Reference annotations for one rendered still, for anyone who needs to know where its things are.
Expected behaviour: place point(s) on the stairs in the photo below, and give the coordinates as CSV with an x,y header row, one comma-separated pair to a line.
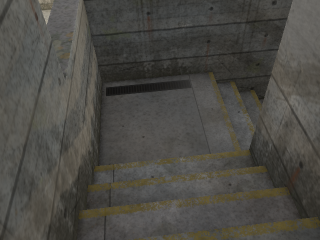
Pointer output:
x,y
218,196
243,108

